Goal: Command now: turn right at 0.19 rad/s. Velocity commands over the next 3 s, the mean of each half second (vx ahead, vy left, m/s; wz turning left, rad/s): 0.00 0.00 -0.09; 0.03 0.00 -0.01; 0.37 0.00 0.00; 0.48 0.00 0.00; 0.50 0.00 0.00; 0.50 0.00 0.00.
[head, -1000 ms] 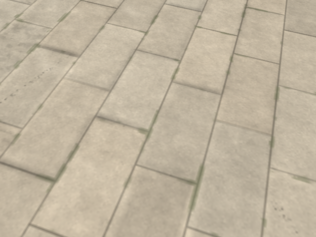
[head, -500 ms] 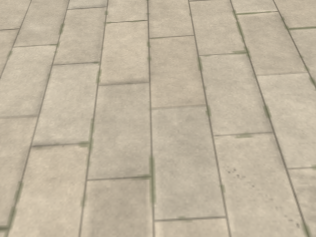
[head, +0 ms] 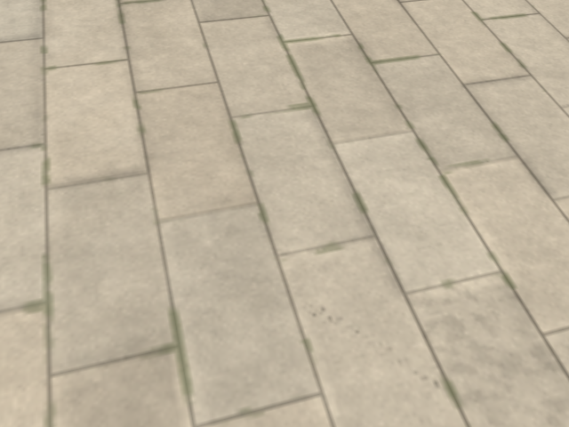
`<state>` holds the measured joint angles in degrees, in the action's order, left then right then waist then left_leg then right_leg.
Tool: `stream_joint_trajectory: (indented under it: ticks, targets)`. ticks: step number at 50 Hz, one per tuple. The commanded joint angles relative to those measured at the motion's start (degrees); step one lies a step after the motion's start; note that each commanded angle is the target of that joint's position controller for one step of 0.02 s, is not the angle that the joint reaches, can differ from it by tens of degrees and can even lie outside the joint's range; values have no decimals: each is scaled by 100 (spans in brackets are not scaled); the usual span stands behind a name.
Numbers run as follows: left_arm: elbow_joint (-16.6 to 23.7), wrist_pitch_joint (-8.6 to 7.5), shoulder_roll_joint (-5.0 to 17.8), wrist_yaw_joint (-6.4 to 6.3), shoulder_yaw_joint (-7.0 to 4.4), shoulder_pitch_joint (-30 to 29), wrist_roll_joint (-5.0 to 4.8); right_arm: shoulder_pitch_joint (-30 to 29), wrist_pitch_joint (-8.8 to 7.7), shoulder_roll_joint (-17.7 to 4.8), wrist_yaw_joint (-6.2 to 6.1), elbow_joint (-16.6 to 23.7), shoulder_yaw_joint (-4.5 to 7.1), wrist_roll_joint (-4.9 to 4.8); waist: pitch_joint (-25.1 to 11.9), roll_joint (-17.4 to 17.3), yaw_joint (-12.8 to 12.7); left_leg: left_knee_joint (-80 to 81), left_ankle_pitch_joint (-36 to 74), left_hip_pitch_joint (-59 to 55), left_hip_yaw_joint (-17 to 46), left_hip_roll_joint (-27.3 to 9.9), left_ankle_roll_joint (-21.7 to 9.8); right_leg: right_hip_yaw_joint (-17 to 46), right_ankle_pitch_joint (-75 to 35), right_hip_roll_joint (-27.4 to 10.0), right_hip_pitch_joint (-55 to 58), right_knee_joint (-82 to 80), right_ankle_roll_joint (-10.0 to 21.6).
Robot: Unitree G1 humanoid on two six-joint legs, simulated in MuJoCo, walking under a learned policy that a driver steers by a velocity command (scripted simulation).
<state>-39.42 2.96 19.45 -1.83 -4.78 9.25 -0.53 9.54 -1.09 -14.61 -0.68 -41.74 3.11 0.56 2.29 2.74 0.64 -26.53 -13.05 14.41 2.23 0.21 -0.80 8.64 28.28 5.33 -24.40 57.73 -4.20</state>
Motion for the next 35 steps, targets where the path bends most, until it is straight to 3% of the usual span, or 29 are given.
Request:
stream_joint_trajectory:
  ticks: [1, 3, 5, 6, 7, 8, 9, 10, 11, 13, 18, 25, 35]
  targets:
    - [283, -40, 122, 10, -12, 98, -2, -431, -20, -709, -29, 359, 129, -13, -523, -1256, -142, 632, 2063, -630, 876, -1061, -1033, -309, -144, -362, 129, -749, -182]
    - [314, -68, 19, 42, 55, -97, -6, -241, 54, -846, -29, 291, 163, -17, -604, -1425, 63, 543, 2116, -709, 890, -1068, -1068, -591, -174, -458, 575, -1736, -174]
    - [172, -83, 122, 64, 19, 112, -36, -169, 105, -927, -24, 230, 157, -74, -621, -1370, -8, 396, 2056, -678, 959, -1079, -1031, -762, -1013, -409, 1086, -2909, -70]
    - [73, -91, 133, 76, 18, 256, -6, -106, 100, -872, -14, 175, 124, -118, -566, -1271, -96, 351, 1962, -523, 913, -1015, -891, -807, -1734, -377, 1491, -3750, 50]
    - [76, -95, 296, 66, 6, 264, 57, 122, 40, -812, 5, 95, 90, -107, -596, -1063, -45, 356, 1681, -228, 900, -959, -609, -502, -2301, -567, 1978, -3935, 218]
    - [127, -89, 625, 21, -38, 347, 107, 189, -46, -705, 48, 95, 36, 24, -761, -446, 55, 23, 1191, 121, 590, -716, -259, 86, -3468, -1161, 2442, -3703, 432]
    - [-6, -89, 658, 43, -40, 177, 140, 336, -105, -444, 68, 88, -22, 72, -774, 566, 358, 186, 167, -132, 85, -278, 75, 172, -2907, -1294, 1823, -3431, 799]
    - [95, -124, 281, 103, 37, -4, 136, -18, -107, -624, 58, 53, -17, 133, -600, 354, 104, 95, 166, -379, 36, -242, 291, 171, -2135, -1161, 1457, -3559, 886]
    - [36, -162, 148, 119, 86, 26, 187, -187, -99, -684, 51, 33, 12, 98, -455, 219, 40, 65, 273, -387, 17, -219, 329, 133, -1763, -1073, 1307, -3633, 795]
    - [-48, -252, 246, 112, 81, 71, 166, -175, -35, -672, -11, -33, 16, 43, -217, 195, 20, 21, 510, -366, 36, -234, 283, 73, -1761, -969, 1131, -3653, 660]
    - [-232, -328, 131, 71, 147, 247, 133, -3, 8, -619, -68, -302, 20, 12, -101, 69, 21, 80, 604, -408, 52, -254, 306, 16, -1857, -893, 1075, -3614, 618]
    - [-489, -363, 87, 74, 172, 306, 112, 105, 37, -675, -124, -697, 45, -13, -133, -174, 8, 135, 795, -502, 68, -281, 372, -72, -2119, -809, 1188, -3581, 632]
    - [-975, -371, 47, 69, 199, 412, 85, 216, 81, -697, -197, -1206, 42, -38, -137, -222, 10, 169, 901, -565, 41, -270, 350, -250, -2354, -685, 1271, -3566, 600]
